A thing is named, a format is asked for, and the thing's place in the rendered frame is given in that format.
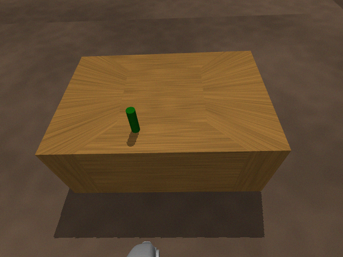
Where can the can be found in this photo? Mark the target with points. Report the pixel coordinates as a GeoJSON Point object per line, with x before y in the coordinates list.
{"type": "Point", "coordinates": [133, 121]}

